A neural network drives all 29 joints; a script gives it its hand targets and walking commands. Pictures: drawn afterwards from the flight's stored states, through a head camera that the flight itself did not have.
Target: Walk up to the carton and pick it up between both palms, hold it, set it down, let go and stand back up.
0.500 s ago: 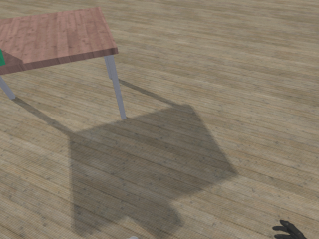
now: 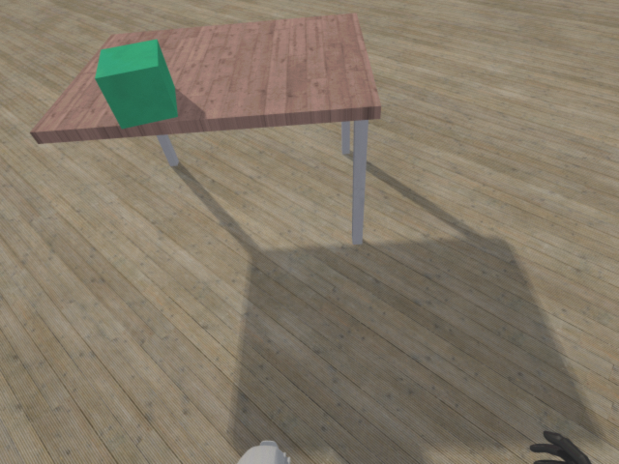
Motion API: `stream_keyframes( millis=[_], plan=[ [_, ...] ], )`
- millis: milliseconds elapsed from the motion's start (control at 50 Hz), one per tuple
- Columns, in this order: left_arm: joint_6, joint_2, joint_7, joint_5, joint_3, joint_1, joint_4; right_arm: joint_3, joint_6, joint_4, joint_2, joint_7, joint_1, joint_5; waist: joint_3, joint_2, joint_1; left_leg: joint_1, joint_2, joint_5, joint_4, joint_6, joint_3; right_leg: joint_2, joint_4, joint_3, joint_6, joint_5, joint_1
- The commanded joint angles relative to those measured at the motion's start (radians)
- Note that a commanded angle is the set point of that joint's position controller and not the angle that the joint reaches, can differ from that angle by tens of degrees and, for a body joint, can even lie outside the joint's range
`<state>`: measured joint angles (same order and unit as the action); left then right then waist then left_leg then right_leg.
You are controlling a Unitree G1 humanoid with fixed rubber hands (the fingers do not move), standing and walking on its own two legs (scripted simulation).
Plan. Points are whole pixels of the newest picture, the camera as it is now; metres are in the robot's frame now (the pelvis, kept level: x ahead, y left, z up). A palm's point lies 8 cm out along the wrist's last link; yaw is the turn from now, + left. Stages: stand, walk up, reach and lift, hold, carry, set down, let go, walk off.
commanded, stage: walk up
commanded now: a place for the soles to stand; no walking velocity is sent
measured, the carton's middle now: (139, 83) +1.09 +0.56 -0.02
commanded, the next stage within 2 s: none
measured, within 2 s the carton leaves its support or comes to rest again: neither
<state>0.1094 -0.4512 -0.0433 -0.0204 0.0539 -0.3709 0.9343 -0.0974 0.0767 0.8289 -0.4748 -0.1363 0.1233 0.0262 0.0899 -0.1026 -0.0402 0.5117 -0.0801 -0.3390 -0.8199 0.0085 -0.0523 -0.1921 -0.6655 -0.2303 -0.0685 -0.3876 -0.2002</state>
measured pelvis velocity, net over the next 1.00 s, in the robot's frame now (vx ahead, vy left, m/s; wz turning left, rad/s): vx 0.26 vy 0.24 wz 0.16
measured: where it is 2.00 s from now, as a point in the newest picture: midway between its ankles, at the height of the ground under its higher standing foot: (227, 439)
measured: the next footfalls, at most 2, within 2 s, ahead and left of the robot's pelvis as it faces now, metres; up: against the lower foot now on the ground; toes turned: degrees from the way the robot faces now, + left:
left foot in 0.06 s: +0.15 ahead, +0.18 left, +0.00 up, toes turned +2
right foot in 0.34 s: +0.20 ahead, -0.04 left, +0.00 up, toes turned -2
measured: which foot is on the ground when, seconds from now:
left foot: up 0.00-0.04, down 0.06-0.34, up 0.36-0.66, down 0.68-0.98, up 1.00-1.00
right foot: down 0.00-0.06, up 0.08-0.32, down 0.34-0.72, up 0.74-0.94, down 0.96-1.00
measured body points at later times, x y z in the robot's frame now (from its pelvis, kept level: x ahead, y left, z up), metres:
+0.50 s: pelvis +0.14 +0.09 -0.01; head +0.16 +0.06 +0.44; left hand +0.10 +0.44 -0.08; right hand +0.28 -0.22 -0.14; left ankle +0.16 +0.23 -0.67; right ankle +0.16 -0.04 -0.72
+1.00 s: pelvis +0.26 +0.24 -0.02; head +0.29 +0.21 +0.42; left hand +0.25 +0.58 -0.11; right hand +0.41 -0.07 -0.14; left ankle +0.26 +0.34 -0.71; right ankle +0.35 +0.14 -0.72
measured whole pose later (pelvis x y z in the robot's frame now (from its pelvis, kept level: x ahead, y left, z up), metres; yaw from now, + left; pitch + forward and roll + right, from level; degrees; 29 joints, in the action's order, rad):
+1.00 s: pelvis +0.26 +0.24 -0.02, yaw +9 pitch -2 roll -1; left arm 0.14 -0.44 -0.08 -0.02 0.03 -0.37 0.91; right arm -0.07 0.08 0.77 -0.43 -0.07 0.20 0.04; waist 0.09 -0.07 0.05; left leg 0.43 -0.01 -0.48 -0.96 -0.05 0.02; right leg -0.05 -0.83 -0.13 0.03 -0.30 -0.46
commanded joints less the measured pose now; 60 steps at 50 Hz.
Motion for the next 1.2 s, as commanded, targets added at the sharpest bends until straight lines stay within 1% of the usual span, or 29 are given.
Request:
stream_keyframes(
  millis=[0, 40, 60, 80, 100, 160, 240, 280, 300, 320, 340, 360, 380, 520, 560, 640, 660, 680, 700, 760, 900, 920, 940, 960, 980, 1020, 1080, 1140, 1180],
  plan=[
    [0.005, -0.338, -0.015, 0.006, 0.077, 0.076, -0.077, -0.058, -0.035, -0.06, -0.134, -0.004, 0.026, -0.016, -0.105, 0.242, 0.091, -0.288, 0.062, 0.097, 0.174, -0.003, 0.096, -0.109, 0.119, 0.045, 0.186, 0.319, -0.123],
    [0.003, -0.227, -0.011, -0.002, 0.042, 0.022, -0.077, -0.099, -0.042, 0.013, -0.212, 0.019, 0.228, 0.005, -0.241, -0.032, 0.198, -0.613, 0.115, -0.025, 0.254, -0.073, 0.021, -0.042, -0.325, -0.007, 0.146, 0.217, -0.318],
    [-0.003, -0.203, -0.006, 0.014, 0.025, 0.047, -0.114, -0.12, -0.033, -0.005, -0.339, 0.039, 0.215, 0.001, -0.208, -0.315, 0.192, -0.605, -0.16, -0.252, 0.511, -0.184, -0.528, 0.153, -0.509, 0.003, 0.098, -0.206, -0.577],
    [-0.013, -0.251, -0.015, 0.015, 0.031, 0.097, -0.112, -0.107, -0.035, -0.017, -0.362, 0.043, 0.15, -0.034, -0.145, -0.234, 0.16, -0.379, -0.235, -0.407, 0.577, -0.285, -0.673, 0.11, -0.576, 0.176, 0.138, -0.244, -0.492],
    [-0.017, -0.278, -0.017, 0.03, 0.033, 0.076, -0.075, -0.098, -0.036, -0.029, -0.312, 0.054, 0.111, -0.027, -0.032, -0.088, 0.114, -0.315, -0.217, -0.439, 0.563, -0.287, -0.523, 0.061, -0.535, 0.182, 0.124, -0.184, -0.501],
    [0.001, -0.298, -0.004, 0.024, 0.046, -0.036, -0.017, -0.053, -0.05, -0.064, -0.239, 0.062, -0.03, -0.018, -0.005, -0.086, 0.043, -0.117, -0.108, -0.305, 0.458, -0.252, -0.32, 0.03, -0.354, 0.177, 0.103, -0.124, -0.347],
    [0.007, -0.274, -0.005, 0.021, 0.059, -0.102, 0.033, -0.044, -0.047, -0.083, -0.222, 0.052, -0.013, 0.004, -0.088, -0.072, 0.05, -0.08, -0.083, -0.246, 0.387, -0.273, -0.272, 0.103, -0.174, 0.103, 0.088, -0.028, -0.181],
    [0.022, -0.268, -0.017, 0.021, 0.064, -0.262, 0.064, -0.032, -0.032, -0.137, -0.191, 0.052, -0.095, 0.0, -0.109, 0.022, -0.053, 0.178, -0.043, -0.316, 0.233, -0.204, -0.231, 0.118, -0.026, 0.136, 0.115, 0.143, 0.115],
    [0.025, -0.333, -0.027, 0.001, 0.09, -0.326, 0.087, -0.019, -0.039, -0.156, -0.121, 0.054, -0.159, 0.012, -0.088, 0.222, -0.115, 0.37, 0.067, -0.345, -0.032, -0.129, -0.102, -0.005, 0.152, 0.355, 0.156, -0.061, 0.234],
    [0.035, -0.413, -0.035, -0.019, 0.115, -0.288, 0.026, -0.01, -0.034, -0.153, -0.078, 0.059, -0.113, 0.023, -0.069, 0.293, -0.074, 0.42, 0.146, -0.231, -0.292, -0.05, -0.052, -0.263, 0.453, 0.821, 0.218, -0.418, 0.158],
    [0.036, -0.415, -0.041, 0.003, 0.106, -0.124, -0.035, -0.026, -0.025, -0.136, -0.151, 0.062, -0.06, 0.032, -0.048, 0.163, -0.019, 0.399, 0.085, -0.166, -0.355, -0.022, -0.115, -0.346, 0.547, 0.956, 0.238, -0.548, 0.106],
    [0.04, -0.406, -0.039, 0.0, 0.112, -0.025, -0.06, -0.034, -0.038, -0.109, -0.191, 0.062, -0.04, 0.014, -0.01, 0.17, 0.03, 0.387, 0.013, -0.128, -0.376, -0.011, -0.118, -0.339, 0.527, 0.891, 0.326, -0.487, 0.072],
    [0.052, -0.361, -0.038, 0.002, 0.103, 0.004, -0.071, -0.041, -0.046, -0.084, -0.206, 0.058, -0.022, 0.018, 0.069, 0.084, 0.039, 0.373, -0.017, -0.08, -0.372, -0.004, -0.125, -0.31, 0.477, 0.788, 0.31, -0.273, 0.024],
    [0.043, -0.331, -0.029, 0.004, 0.088, -0.053, -0.05, -0.041, -0.045, -0.092, -0.125, 0.029, -0.058, -0.001, -0.001, 0.229, 0.017, 0.116, -0.042, 0.004, -0.099, 0.006, 0.01, -0.117, 0.219, 0.236, 0.253, 0.556, -0.039],
    [0.03, -0.358, -0.029, 0.009, 0.087, -0.054, -0.056, -0.047, -0.038, -0.102, -0.133, 0.02, -0.062, -0.006, -0.04, 0.321, 0.009, 0.011, -0.018, 0.019, -0.019, 0.013, 0.062, -0.088, 0.178, 0.204, 0.233, 0.581, -0.033],
    [0.01, -0.327, -0.03, 0.03, 0.061, -0.001, -0.069, -0.072, -0.043, -0.048, -0.134, 0.021, 0.079, -0.001, -0.139, 0.242, 0.103, -0.32, 0.073, 0.086, 0.168, -0.02, 0.153, -0.057, -0.057, 0.11, 0.183, 0.531, -0.144],
    [0.005, -0.267, -0.03, 0.015, 0.042, -0.046, -0.103, -0.082, -0.05, -0.015, -0.195, 0.035, 0.211, 0.011, -0.231, 0.083, 0.155, -0.505, 0.092, 0.079, 0.171, -0.053, 0.109, -0.007, -0.319, 0.088, 0.165, 0.449, -0.223],
    [0.003, -0.207, -0.029, 0.036, 0.02, -0.05, -0.116, -0.118, -0.044, -0.019, -0.309, 0.053, 0.244, 0.02, -0.245, -0.267, 0.204, -0.607, -0.12, -0.046, 0.383, -0.163, -0.327, 0.17, -0.555, 0.063, 0.096, 0.107, -0.523],
    [-0.011, -0.256, -0.042, 0.029, 0.026, 0.018, -0.126, -0.12, -0.045, -0.023, -0.357, 0.053, 0.19, -0.018, -0.233, -0.28, 0.188, -0.502, -0.241, -0.217, 0.51, -0.252, -0.532, 0.145, -0.628, 0.192, 0.136, -0.234, -0.547],
    [-0.001, -0.259, -0.037, 0.038, 0.018, -0.046, -0.061, -0.077, -0.054, -0.091, -0.24, 0.081, 0.094, -0.024, -0.092, -0.025, 0.089, -0.357, -0.234, 0.065, 0.373, -0.278, -0.302, 0.071, -0.593, 0.226, 0.123, -0.137, -0.547],
    [0.02, -0.201, -0.05, 0.024, 0.041, -0.296, 0.067, -0.024, -0.04, -0.171, -0.135, 0.069, -0.081, 0.014, -0.123, -0.071, -0.018, 0.028, -0.077, 0.208, 0.133, -0.233, -0.054, 0.139, -0.032, 0.105, 0.09, 0.196, 0.034],
    [0.022, -0.275, -0.059, 0.016, 0.067, -0.343, 0.052, -0.01, -0.039, -0.209, -0.101, 0.07, -0.106, 0.016, -0.113, 0.03, -0.068, 0.222, -0.023, 0.019, 0.022, -0.178, -0.03, 0.109, -0.028, 0.201, 0.118, 0.193, 0.187],
    [0.023, -0.377, -0.071, -0.013, 0.106, -0.387, 0.046, 0.009, -0.033, -0.218, -0.058, 0.073, -0.101, 0.024, -0.085, 0.262, -0.097, 0.331, 0.069, -0.12, -0.256, -0.108, 0.061, -0.098, 0.234, 0.53, 0.183, -0.023, 0.17],
    [0.024, -0.404, -0.074, -0.014, 0.098, -0.233, -0.028, -0.007, -0.011, -0.211, -0.079, 0.078, -0.031, 0.025, -0.091, 0.194, -0.02, 0.307, 0.058, -0.262, -0.377, -0.052, -0.032, -0.325, 0.427, 0.917, 0.258, -0.277, 0.061],
    [0.022, -0.441, -0.078, -0.001, 0.108, -0.101, -0.088, -0.023, -0.002, -0.199, -0.146, 0.082, -0.013, 0.033, -0.062, 0.195, 0.008, 0.331, -0.002, -0.275, -0.442, -0.027, -0.081, -0.37, 0.476, 1.006, 0.349, -0.339, 0.014],
    [0.033, -0.397, -0.075, -0.003, 0.104, -0.073, -0.096, -0.049, -0.017, -0.173, -0.203, 0.07, -0.027, 0.017, -0.021, 0.073, 0.018, 0.297, -0.036, -0.166, -0.469, -0.012, -0.109, -0.288, 0.371, 0.828, 0.385, -0.133, -0.033],
    [0.023, -0.326, -0.05, -0.011, 0.086, 0.035, -0.108, -0.058, -0.028, -0.081, -0.177, 0.077, 0.09, -0.008, -0.084, 0.283, 0.06, 0.081, -0.024, -0.139, -0.315, -0.01, -0.017, -0.139, 0.218, 0.439, 0.295, 0.052, -0.183],
    [0.0, -0.295, -0.016, -0.007, 0.064, 0.119, -0.12, -0.041, -0.052, -0.027, -0.126, 0.09, 0.125, -0.028, -0.098, 0.372, 0.09, -0.16, 0.019, -0.082, -0.017, -0.013, 0.08, -0.053, 0.064, 0.312, 0.251, 0.241, -0.306],
    [-0.025, -0.229, -0.006, 0.002, 0.031, 0.105, -0.088, -0.052, -0.055, 0.04, -0.135, 0.101, 0.21, -0.021, -0.167, 0.164, 0.122, -0.35, 0.108, 0.033, 0.091, -0.003, 0.144, 0.045, -0.122, 0.237, 0.192, 0.065, -0.39]
  ],
)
